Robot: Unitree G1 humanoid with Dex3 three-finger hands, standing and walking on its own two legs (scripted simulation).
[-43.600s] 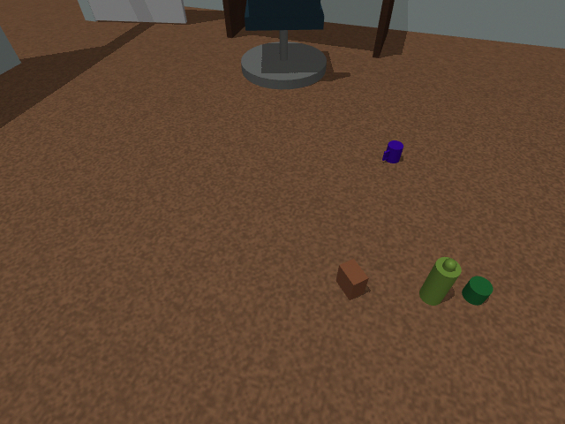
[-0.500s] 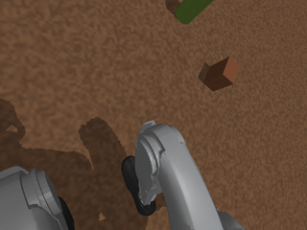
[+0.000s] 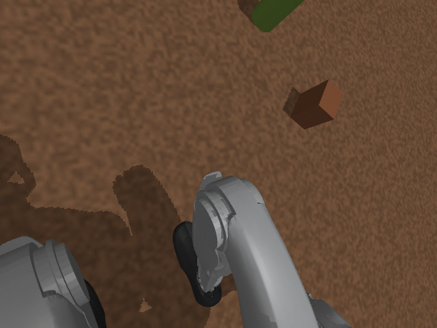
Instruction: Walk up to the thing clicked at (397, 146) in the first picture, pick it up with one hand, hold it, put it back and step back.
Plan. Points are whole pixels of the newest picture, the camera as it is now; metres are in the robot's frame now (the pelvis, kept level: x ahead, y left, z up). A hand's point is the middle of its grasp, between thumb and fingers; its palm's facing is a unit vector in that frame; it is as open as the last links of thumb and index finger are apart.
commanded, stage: open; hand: left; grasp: from above
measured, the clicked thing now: out of the picture +0.48 +0.31 -0.26
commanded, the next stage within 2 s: withdraw in 0.10 s
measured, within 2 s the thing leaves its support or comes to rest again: neither
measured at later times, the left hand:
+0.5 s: hand out of the picture +0.50 +0.33 -0.18, palm faces -0.34 -0.10 -0.94, open 14.1 cm
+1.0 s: hand out of the picture +0.46 +0.32 -0.07, palm faces -0.49 -0.10 -0.87, open 13.8 cm
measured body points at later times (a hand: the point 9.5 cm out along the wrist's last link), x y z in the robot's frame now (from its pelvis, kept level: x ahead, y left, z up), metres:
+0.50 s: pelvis +0.00 +0.00 +0.00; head +0.26 +0.11 +0.35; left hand +0.51 +0.33 -0.12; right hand +0.04 -0.25 -0.06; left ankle +0.06 +0.12 -0.27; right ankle +0.11 -0.12 -0.27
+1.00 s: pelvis -0.02 -0.01 +0.06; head +0.20 +0.09 +0.44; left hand +0.48 +0.33 -0.02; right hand +0.06 -0.29 -0.02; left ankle +0.06 +0.12 -0.27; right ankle +0.11 -0.12 -0.27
